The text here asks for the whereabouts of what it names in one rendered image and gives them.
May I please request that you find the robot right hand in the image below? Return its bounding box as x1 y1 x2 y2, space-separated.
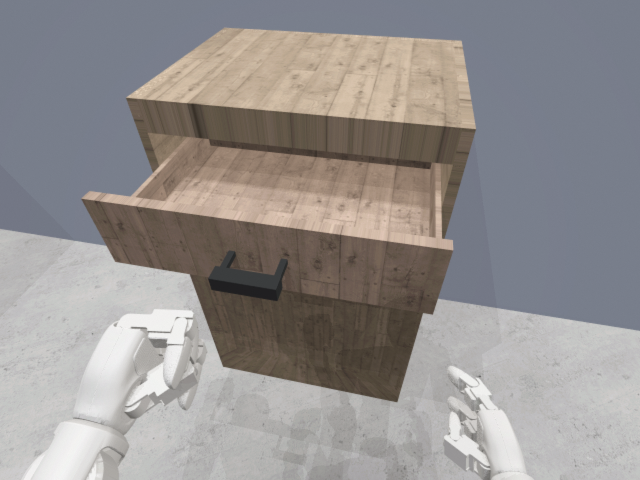
444 366 527 480

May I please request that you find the robot left hand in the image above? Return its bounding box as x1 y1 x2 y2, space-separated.
73 309 208 435

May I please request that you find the cabinet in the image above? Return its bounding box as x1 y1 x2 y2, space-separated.
126 28 476 402

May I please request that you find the left robot forearm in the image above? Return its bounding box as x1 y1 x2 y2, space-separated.
21 419 129 480

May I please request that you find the handle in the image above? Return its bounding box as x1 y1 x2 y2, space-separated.
208 250 288 301

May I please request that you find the drawer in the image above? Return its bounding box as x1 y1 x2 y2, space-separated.
81 137 453 315

